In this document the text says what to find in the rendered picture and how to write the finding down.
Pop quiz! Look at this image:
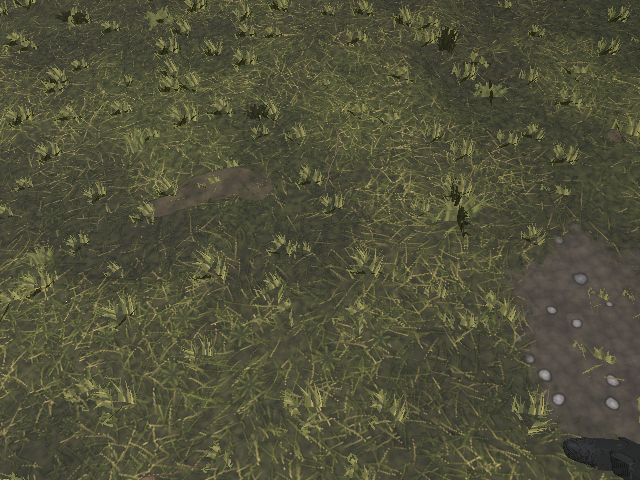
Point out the robot right hand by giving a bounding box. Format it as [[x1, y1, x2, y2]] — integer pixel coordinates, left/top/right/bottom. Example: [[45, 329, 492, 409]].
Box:
[[563, 437, 640, 480]]

